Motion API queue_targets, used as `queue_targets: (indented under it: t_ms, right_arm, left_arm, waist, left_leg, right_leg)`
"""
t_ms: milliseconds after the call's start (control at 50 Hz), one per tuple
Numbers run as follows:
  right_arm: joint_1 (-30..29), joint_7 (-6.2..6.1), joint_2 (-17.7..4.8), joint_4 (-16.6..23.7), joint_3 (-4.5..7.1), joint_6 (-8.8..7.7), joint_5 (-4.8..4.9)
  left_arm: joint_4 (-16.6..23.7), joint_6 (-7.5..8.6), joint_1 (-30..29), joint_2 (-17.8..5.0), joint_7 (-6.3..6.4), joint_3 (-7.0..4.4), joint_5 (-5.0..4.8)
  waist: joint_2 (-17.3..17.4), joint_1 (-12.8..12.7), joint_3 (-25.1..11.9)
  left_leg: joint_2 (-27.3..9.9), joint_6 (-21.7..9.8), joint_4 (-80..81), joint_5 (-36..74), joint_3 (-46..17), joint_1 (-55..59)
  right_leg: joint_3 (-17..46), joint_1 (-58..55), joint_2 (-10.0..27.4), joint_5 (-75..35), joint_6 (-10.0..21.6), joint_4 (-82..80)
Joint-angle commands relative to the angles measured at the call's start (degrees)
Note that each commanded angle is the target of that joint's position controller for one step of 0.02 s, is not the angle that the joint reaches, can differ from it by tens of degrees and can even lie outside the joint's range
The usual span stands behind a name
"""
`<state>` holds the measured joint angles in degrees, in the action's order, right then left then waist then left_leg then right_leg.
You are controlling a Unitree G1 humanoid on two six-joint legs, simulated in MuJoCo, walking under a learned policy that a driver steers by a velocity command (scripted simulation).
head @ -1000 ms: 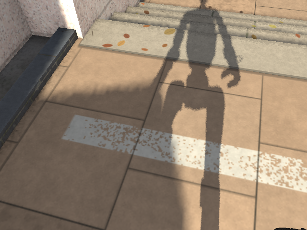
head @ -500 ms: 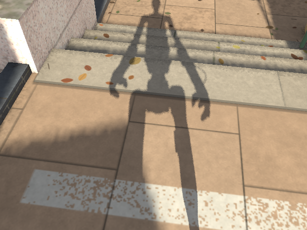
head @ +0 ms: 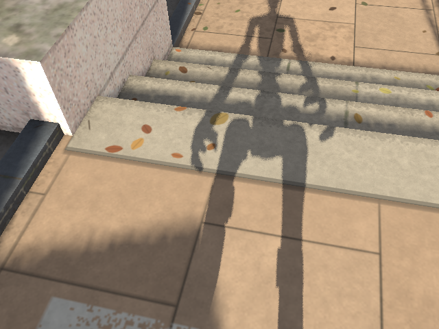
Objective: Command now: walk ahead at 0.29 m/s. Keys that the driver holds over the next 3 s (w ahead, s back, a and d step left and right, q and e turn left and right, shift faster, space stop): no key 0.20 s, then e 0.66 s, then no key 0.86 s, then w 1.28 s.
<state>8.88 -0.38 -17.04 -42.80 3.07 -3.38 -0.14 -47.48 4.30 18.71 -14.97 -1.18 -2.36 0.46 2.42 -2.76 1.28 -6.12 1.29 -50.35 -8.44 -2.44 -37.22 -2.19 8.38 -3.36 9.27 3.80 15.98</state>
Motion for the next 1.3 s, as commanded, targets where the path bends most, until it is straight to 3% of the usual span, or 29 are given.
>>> queue_targets:
  t_ms: [20, 100, 160, 180, 200, 220, 240, 280, 340, 420, 540, 580, 600, 620, 640, 660, 700, 740, 880, 1000, 1040, 1060, 1080, 1100, 1120, 1160, 1200, 1260, 1300]
  right_arm:
    - [-0.35, 0.32, -0.81, 2.53, -0.13, -0.48, -0.04]
    - [-4.41, 1.14, -2.29, 3.75, 0.21, -0.64, 0.01]
    - [-0.49, 1.47, -3.95, 2.5, 0.97, -1.16, -0.8]
    - [2.02, 1.04, -6.6, 1.61, 1.71, -1.33, -1.29]
    - [4.23, 0.59, -9.95, 1.86, 2.19, -1.23, -2.09]
    - [5.25, 0.22, -6.18, 1.52, 1.2, -0.34, -2.34]
    - [6.09, 0.4, -2.34, 1.2, 0.16, 0.31, -1.3]
    - [1.95, 0.33, -4.65, 1.38, 0.65, 0.98, -0.75]
    - [-5.55, -0.6, -6.29, 2.06, 1.35, 1.57, -1.28]
    - [-6.94, -1.94, -5.65, 1.01, 1.71, 2.21, -0.97]
    - [-7.65, -2.59, -7.56, -0.78, 2.59, 3.9, 0.5]
    - [-6.85, -2.36, -5.94, -1.96, 2.49, 4.52, 1.68]
    - [-4.1, -1.88, -2.86, -2.39, 1.99, 4.84, 0.81]
    - [-9.13, -2.24, -2.92, 0.98, 2.08, 4.44, -0.14]
    - [-13.17, -2.47, -4.44, 1.88, 2.64, 4.19, -0.3]
    - [-11.45, -2.56, -5.12, 1.16, 3.1, 4.28, 0.27]
    - [-7.85, -3.18, -6.09, -1.52, 3.87, 4.51, -0.54]
    - [-7.57, -2.96, -5.21, -1.5, 3.87, 4.08, -0.31]
    - [-9.51, -2.06, -3.75, -0.97, 2.83, 2.97, 0.73]
    - [-6.6, -0.71, -4.79, -2.13, 2.42, 2.38, 1.18]
    - [-3.89, -0.09, -4.26, -3.16, 2.19, 1.88, 0.98]
    - [-2.45, 0.17, -4.67, -3.71, 2.19, 1.65, 0.5]
    - [-1.31, 0.11, -7.4, -3.75, 2.58, 1.59, -0.54]
    - [-2.41, -0.15, -10.92, -3.12, 2.99, 1.91, -1.27]
    - [-3.62, -0.08, -8.78, -3.33, 2.22, 1.84, -1.98]
    - [-5.41, -0.23, -7.27, -3.03, 1.74, 1.29, -1.32]
    - [-6.71, -0.39, -6.69, -3.35, 1.3, 1.01, 0.01]
    - [-6.3, -0.4, -5.83, -4.95, 0.93, 2.05, 0.09]
    - [-4.35, -0.4, -6.46, -6.06, 0.89, 2.69, 0.08]
  left_arm:
    - [3.32, 0.38, -3.19, -9.24, 0.91, -2.03, -0.24]
    - [1.14, -0.84, -1.39, -9.7, 1.23, -1.99, -0.71]
    - [0.59, -1.66, -3.59, -9.28, 1.61, -1.89, -1.4]
    - [0.31, -1.48, -1.52, -8.2, 1.67, -1.56, -0.78]
    - [0.63, -0.71, 2.31, -5.83, 1.51, -0.69, 0.9]
    - [-1.17, -0.67, 7.89, -1.7, 1.37, 0.81, 0.4]
    - [-1.05, -1.62, 4.55, -4.81, 1.32, 0.25, -0.63]
    - [0.7, -4.1, -1.4, -8.33, 2.15, -1.29, -1.78]
    - [0.84, -7.27, -0.81, -7.93, 3.76, -2.21, -1.28]
    - [1.85, -7.85, -1.16, -5.97, 4.02, -2.55, -1.05]
    - [3.43, -7.64, -1.15, -6.31, 2.14, -3.04, -0.93]
    - [2.3, -7.78, 2.23, -7.4, 1.54, -3.82, -0.21]
    - [3.34, -7.74, 2.5, -12.07, 2.21, -4.95, 0.05]
    - [5.61, -7.11, 0.76, -18.51, 2.36, -5.83, 0.81]
    - [6.17, -5.5, -0.5, -16.48, 2.26, -5.35, 2.52]
    - [6.63, -4.24, -3.4, -14.81, 2.43, -4.96, 2.07]
    - [7.86, -3.63, -8.07, -11.55, 2.81, -4.15, -0.54]
    - [7.96, -3.74, -6.73, -9.7, 3.28, -3.44, -0.76]
    - [8.94, -4.98, -4.31, -11.69, 4.26, -4.41, -0.88]
    - [9.65, -5.91, -7.35, -10.99, 3.32, -3.73, -0.5]
    - [9.67, -6.22, -9.27, -10.27, 3.34, -3.19, -1.06]
    - [9.4, -6.26, -8.97, -9.78, 3.41, -2.92, -1.25]
    - [9.29, -6.0, -7.52, -8.34, 3.44, -2.43, -0.55]
    - [9.22, -5.48, -4.33, -6.21, 3.17, -1.84, 0.54]
    - [10.12, -5.13, -6.45, -7.73, 3.18, -2.32, 0.32]
    - [9.19, -5.37, -9.16, -11.74, 3.53, -3.93, -0.58]
    - [8.01, -6.33, -8.01, -9.67, 3.76, -3.8, -0.4]
    - [7.13, -5.99, -8.57, -4.65, 3.25, -2.03, -0.57]
    - [6.28, -5.71, -8.87, -4.7, 3.12, -2.05, -1.09]
  waist:
    - [-6.7, 1.71, -2.94]
    - [-7.44, 0.39, -3.4]
    - [-6.67, 3.47, -5.12]
    - [-3.96, 3.5, -7.39]
    - [2.42, 1.83, -13.2]
    - [10.19, 1.78, -19.2]
    - [9.64, 4.18, -19.05]
    - [3.9, 3.95, -12.0]
    - [6.27, 0.96, -6.31]
    - [6.1, 1.11, -6.6]
    - [5.73, 0.47, -7.52]
    - [2.09, -1.03, -5.29]
    - [-11.75, 0.66, -2.45]
    - [-20.94, 0.1, 0.95]
    - [-15.2, -0.89, -0.11]
    - [-13.08, 1.3, -0.48]
    - [-9.91, 3.13, -1.81]
    - [-9.51, 3.21, -4.12]
    - [-11.11, 0.95, -5.4]
    - [-11.54, 0.63, -6.06]
    - [-10.56, 2.64, -6.14]
    - [-9.29, 3.42, -5.93]
    - [-4.77, 2.64, -6.88]
    - [7.02, -0.7, -6.97]
    - [11.21, 0.55, -5.67]
    - [6.96, 2.38, -3.71]
    - [5.76, 1.69, -2.81]
    - [6.77, 2.29, -3.37]
    - [7.18, 3.07, -4.45]
  left_leg:
    - [1.68, 0.3, 9.87, 9.43, 1.71, 7.3]
    - [3.41, -0.91, 17.21, 10.33, 0.87, 9.77]
    - [4.93, -3.56, 25.61, 12.24, 1.67, 17.18]
    - [2.85, -5.06, 27.17, 27.91, -0.09, 24.55]
    - [-5.4, -9.31, 21.51, 50.29, -7.16, 38.09]
    - [-14.27, -17.86, 21.04, 54.57, -15.86, 46.83]
    - [-15.44, -19.42, 23.98, 46.42, -19.12, 44.35]
    - [-13.42, -16.43, 28.74, 23.28, -16.9, 36.01]
    - [-10.24, -14.24, 35.43, 5.51, -10.07, 21.54]
    - [-9.44, -14.43, 36.6, 2.63, -2.81, 19.14]
    - [-11.39, -12.48, 34.02, -0.56, 0.6, 21.85]
    - [-8.15, -6.98, 26.42, -6.78, 4.94, 17.96]
    - [-1.5, -0.87, 10.93, -14.28, 11.44, 9.19]
    - [7.27, 2.03, 0.05, -27.08, 8.22, -2.02]
    - [6.55, 0.96, -9.09, -26.51, 0.86, -1.84]
    - [5.57, 0.07, -11.44, -21.06, -1.11, -1.69]
    - [4.86, 0.47, -12.27, -14.43, -1.66, -1.27]
    - [5.84, 1.39, -13.75, -11.32, -1.53, 0.73]
    - [6.85, 3.57, 3.45, -10.36, -2.32, 4.24]
    - [6.71, 2.47, 13.22, -12.17, -0.46, 15.67]
    - [6.92, 0.99, 24.14, -4.99, 0.58, 21.31]
    - [5.97, -0.22, 30.74, 3.03, 0.15, 25.94]
    - [-0.01, -2.34, 31.42, 9.91, -4.85, 31.57]
    - [-8.73, -7.49, 30.53, 24.23, -13.92, 34.87]
    - [-14.94, -16.04, 32.14, 22.63, -19.95, 29.68]
    - [-12.18, -16.47, 33.23, 16.82, -18.0, 29.0]
    - [-9.74, -14.21, 32.01, 17.33, -14.25, 29.67]
    - [-4.78, -11.83, 29.97, 20.82, -7.74, 29.39]
    - [-4.34, -11.76, 28.3, 23.12, -7.41, 30.41]
  right_leg:
    - [3.46, 1.4, 12.37, -35.49, 7.01, -3.0]
    - [5.48, -3.27, 14.47, -31.87, 6.69, 0.49]
    - [6.69, -4.68, 13.57, -27.96, 4.26, 8.24]
    - [5.46, -2.94, 10.2, -24.99, 1.83, 13.16]
    - [3.53, 5.36, 6.16, -10.09, -1.11, 21.82]
    - [3.64, 13.74, 3.05, 15.17, -4.21, 31.53]
    - [6.39, 16.39, 3.36, 31.24, -5.81, 37.9]
    - [6.86, 21.23, 5.07, 29.68, -6.56, 43.79]
    - [5.15, 16.56, 6.0, 20.97, -7.91, 43.59]
    - [2.46, 13.97, 6.58, 15.94, -7.39, 40.21]
    - [-1.15, 6.97, 6.06, 9.54, -3.59, 24.65]
    - [-0.26, 1.45, 4.58, 3.72, 0.21, 13.02]
    - [16.36, -0.9, 14.82, -2.78, 4.98, 2.93]
    - [33.45, 2.46, 25.2, -8.8, 14.07, -1.77]
    - [32.63, 4.67, 23.99, -4.84, 15.08, -2.85]
    - [27.65, 4.51, 20.85, -2.76, 11.73, -2.14]
    - [22.41, 2.7, 17.15, -3.42, 7.07, -0.09]
    - [20.57, 0.85, 15.37, -10.17, 7.14, 1.27]
    - [23.24, -5.01, 14.48, -11.11, 8.45, 3.59]
    - [25.64, -1.34, 14.52, -18.8, 9.12, 6.29]
    - [25.28, -0.49, 12.8, -19.12, 7.31, 8.48]
    - [24.62, 1.5, 11.15, -15.59, 5.22, 9.19]
    - [21.75, 5.52, 8.12, -7.47, 2.27, 12.91]
    - [14.41, 11.7, 0.18, 11.42, -0.95, 20.64]
    - [10.5, 14.06, -0.87, 22.73, -3.69, 24.52]
    - [10.61, 15.97, 0.7, 23.46, -6.48, 36.45]
    - [11.36, 16.8, 2.45, 20.75, -8.41, 38.87]
    - [6.13, 10.58, 3.66, 17.26, -9.26, 26.43]
    - [3.9, 5.98, 3.16, 10.8, -8.79, 16.28]
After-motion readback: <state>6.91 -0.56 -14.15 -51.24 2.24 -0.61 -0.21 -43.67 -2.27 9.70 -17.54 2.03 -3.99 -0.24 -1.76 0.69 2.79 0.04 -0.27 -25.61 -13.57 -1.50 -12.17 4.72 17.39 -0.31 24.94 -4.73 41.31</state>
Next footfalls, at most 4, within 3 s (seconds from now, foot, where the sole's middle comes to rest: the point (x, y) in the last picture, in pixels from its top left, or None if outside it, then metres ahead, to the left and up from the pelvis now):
0.18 left None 0.23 0.14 -0.79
0.58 right None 0.12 -0.10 -0.79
1.08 left None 0.19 0.11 -0.79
1.36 right None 0.06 -0.12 -0.79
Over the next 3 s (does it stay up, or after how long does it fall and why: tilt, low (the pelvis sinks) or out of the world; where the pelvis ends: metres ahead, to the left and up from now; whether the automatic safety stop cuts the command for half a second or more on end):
stays up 0.63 -0.20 -0.03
